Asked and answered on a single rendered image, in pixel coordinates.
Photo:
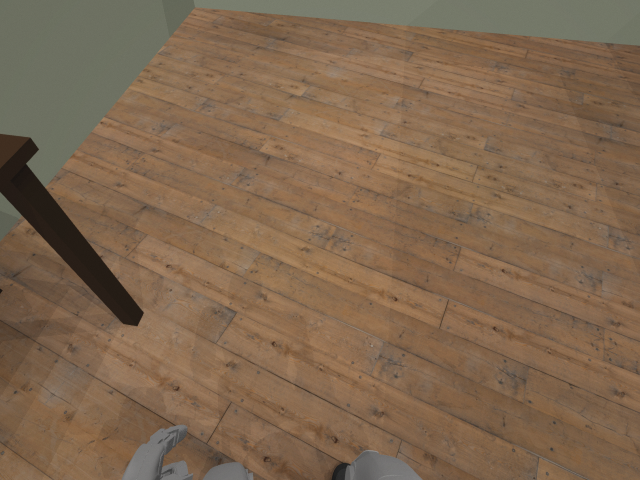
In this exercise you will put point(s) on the table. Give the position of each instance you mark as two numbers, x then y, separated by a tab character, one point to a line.
25	192

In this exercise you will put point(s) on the robot left hand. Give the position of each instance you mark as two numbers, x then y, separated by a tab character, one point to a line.
147	462

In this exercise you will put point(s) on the right robot thigh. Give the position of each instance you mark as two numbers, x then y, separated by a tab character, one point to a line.
380	467

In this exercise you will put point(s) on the robot right shin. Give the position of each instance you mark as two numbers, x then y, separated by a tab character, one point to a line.
366	452

